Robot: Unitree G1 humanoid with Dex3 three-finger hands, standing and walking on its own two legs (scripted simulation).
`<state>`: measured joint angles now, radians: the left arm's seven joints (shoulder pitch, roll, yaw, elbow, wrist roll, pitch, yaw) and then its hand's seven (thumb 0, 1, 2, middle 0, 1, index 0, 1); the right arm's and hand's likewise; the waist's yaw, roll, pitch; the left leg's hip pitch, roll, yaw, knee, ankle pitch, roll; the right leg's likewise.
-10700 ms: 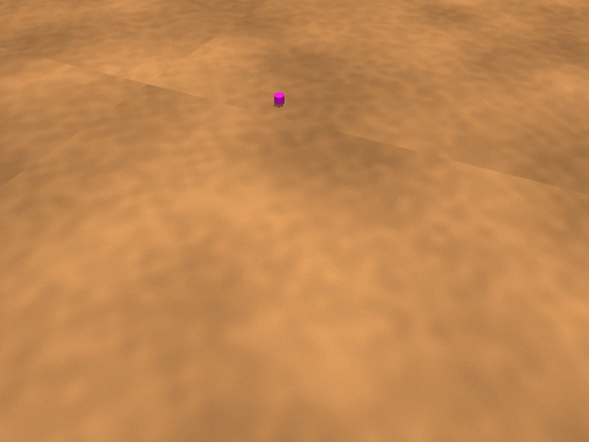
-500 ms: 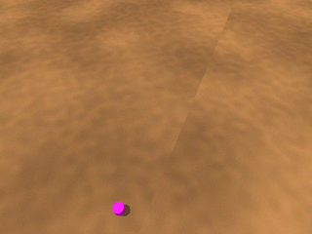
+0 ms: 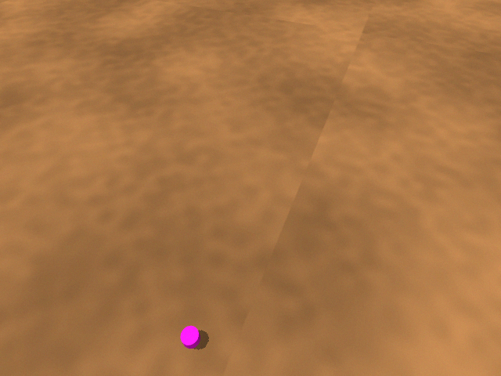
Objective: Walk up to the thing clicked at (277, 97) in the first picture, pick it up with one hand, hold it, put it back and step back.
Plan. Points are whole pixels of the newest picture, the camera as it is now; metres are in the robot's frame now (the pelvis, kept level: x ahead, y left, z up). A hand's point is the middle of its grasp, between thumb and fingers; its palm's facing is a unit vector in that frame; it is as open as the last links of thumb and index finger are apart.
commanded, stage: rise first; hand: left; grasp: from above
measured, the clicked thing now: (190, 337) +0.38 +0.24 -0.76
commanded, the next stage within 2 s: none
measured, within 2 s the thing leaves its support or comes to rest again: neither
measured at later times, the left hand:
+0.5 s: hand out of the picture +0.15 +0.26 -0.22, palm faces -0.11 -0.90 -0.43, open 13.4 cm
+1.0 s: hand out of the picture +0.12 +0.27 -0.28, palm faces -0.26 -0.81 -0.53, open 14.3 cm
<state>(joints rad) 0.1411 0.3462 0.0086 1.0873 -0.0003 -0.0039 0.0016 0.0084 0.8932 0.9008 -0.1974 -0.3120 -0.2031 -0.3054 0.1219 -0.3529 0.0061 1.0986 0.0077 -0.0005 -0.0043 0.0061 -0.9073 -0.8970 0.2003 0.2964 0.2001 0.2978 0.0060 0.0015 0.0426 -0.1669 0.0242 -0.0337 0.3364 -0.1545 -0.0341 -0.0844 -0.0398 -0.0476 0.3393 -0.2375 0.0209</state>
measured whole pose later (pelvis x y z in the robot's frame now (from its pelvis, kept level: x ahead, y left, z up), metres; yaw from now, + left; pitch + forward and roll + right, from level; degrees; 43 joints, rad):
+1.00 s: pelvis -0.03 +0.02 -0.15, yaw -3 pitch +24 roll -3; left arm 0.28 0.32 0.13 0.36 0.35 0.16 0.03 0.00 -0.55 1.00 -0.06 -1.04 -0.06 -1.05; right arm 0.12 -0.23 -0.05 0.54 0.00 -0.12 0.02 0.01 -0.89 -0.89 0.20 0.30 0.20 0.30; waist -0.01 0.00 -0.15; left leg -1.24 0.04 -0.05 1.39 -0.58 -0.02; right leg -1.13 -0.02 -0.02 1.37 -0.65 0.04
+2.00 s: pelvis -0.11 +0.02 -0.42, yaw -10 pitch +31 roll -7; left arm -0.57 0.64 0.14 1.09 1.13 -0.28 0.32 0.00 -0.55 1.05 -0.07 -0.98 -0.06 -0.99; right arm 0.07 -0.27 -0.04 0.77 -0.09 -0.03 0.09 0.01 -0.89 -0.89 0.20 0.30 0.20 0.30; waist -0.05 -0.03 -0.08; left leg -2.24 0.04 -0.16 2.28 -0.59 -0.03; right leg -2.10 0.05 -0.03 2.26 -0.71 0.05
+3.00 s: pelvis -0.10 +0.01 -0.46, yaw -11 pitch +32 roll -6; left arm -0.74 0.71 0.15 1.38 1.26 -0.32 0.47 0.00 -0.52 0.98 -0.08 -1.01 -0.09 -0.99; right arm 0.03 -0.25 0.00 0.83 -0.18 -0.04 0.13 0.00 -0.90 -0.89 0.20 0.30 0.20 0.30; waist -0.11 -0.05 -0.04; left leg -2.34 0.04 -0.20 2.43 -0.65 -0.06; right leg -2.22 0.07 -0.05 2.40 -0.75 0.06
